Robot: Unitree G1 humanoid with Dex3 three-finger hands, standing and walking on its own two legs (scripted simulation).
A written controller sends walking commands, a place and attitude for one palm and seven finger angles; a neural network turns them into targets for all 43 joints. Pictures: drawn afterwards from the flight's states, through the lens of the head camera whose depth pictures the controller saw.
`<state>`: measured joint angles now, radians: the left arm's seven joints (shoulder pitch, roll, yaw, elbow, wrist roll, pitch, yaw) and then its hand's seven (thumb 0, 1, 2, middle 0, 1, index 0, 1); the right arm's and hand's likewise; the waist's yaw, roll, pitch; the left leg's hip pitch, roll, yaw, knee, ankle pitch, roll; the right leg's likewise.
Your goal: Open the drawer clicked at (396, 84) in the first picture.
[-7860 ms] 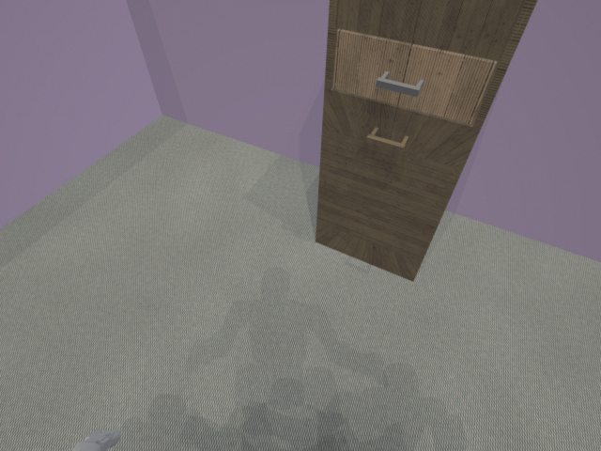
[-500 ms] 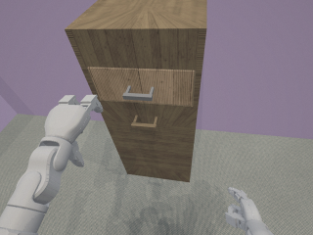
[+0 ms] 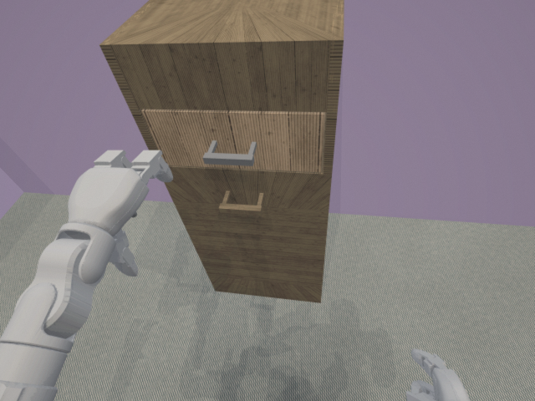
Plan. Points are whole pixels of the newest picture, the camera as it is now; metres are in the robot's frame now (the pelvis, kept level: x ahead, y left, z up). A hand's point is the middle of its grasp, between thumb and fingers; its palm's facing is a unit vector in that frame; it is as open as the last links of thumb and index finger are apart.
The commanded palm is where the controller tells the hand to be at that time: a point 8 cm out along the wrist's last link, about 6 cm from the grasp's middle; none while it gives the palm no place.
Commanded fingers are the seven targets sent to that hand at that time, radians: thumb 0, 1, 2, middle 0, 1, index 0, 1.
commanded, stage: move the hooked fingers above the handle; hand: left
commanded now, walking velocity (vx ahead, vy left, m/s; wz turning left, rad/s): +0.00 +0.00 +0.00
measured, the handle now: (230, 152) +0.58 +0.18 +0.02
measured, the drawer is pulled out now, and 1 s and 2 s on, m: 0.00 0.00 0.00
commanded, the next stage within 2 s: none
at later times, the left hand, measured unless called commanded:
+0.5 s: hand (160, 196) +0.36 +0.22 +0.12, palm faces +0.03 -0.03 -1.00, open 13.8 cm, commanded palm +0.35 +0.23 +0.17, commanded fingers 0.00 -0.50 0.30 -0.30 -1.20 -0.30 -1.20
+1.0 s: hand (190, 175) +0.43 +0.20 +0.10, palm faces +0.02 -0.02 -1.00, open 13.8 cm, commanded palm +0.41 +0.21 +0.15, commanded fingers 0.00 -0.50 0.30 -0.30 -1.20 -0.30 -1.20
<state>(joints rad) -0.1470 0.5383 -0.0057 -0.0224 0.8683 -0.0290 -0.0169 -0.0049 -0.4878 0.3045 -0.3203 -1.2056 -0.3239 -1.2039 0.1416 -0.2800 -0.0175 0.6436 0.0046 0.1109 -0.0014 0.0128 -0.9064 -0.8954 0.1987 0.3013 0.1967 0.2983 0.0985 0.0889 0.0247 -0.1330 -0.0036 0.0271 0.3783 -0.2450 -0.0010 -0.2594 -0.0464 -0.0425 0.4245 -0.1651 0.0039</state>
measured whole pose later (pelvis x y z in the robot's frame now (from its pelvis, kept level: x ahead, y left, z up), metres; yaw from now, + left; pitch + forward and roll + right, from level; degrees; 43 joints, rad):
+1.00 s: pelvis +0.01 +0.00 +0.00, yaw +0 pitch +6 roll +1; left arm -0.59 0.45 -0.15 0.55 0.97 -0.02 0.08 -0.01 -0.49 0.30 -0.32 -1.21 -0.32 -1.20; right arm 0.21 -0.26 -0.03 0.67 0.02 0.11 -0.04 0.01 -0.91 -0.90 0.20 0.30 0.20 0.30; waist 0.03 0.06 -0.04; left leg -0.26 -0.01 0.04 0.43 -0.28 0.01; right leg -0.38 -0.05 -0.03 0.47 -0.19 0.01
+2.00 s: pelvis +0.02 +0.00 -0.01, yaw -2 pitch +14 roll +0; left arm -0.92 0.45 -0.09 1.01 1.06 -0.02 0.21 0.00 -0.49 0.30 -0.32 -1.21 -0.33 -1.21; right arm 0.34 -0.26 -0.06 0.71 0.00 0.11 -0.03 0.01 -0.91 -0.89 0.20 0.30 0.20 0.30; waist -0.09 0.05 -0.09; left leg -0.46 0.01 0.05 0.55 -0.34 0.00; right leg -0.58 -0.03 -0.01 0.56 -0.22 0.01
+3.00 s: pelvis +0.02 +0.00 -0.02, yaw -1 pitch +17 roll +0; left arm -0.94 0.45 -0.09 1.10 1.08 -0.02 0.26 -0.01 -0.49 0.30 -0.32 -1.21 -0.32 -1.20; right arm 0.33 -0.26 -0.06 0.71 -0.02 0.08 -0.03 0.01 -0.91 -0.89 0.20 0.30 0.20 0.30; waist -0.10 0.05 -0.10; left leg -0.54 0.01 0.04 0.62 -0.36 0.01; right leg -0.66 -0.03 -0.02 0.61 -0.24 0.01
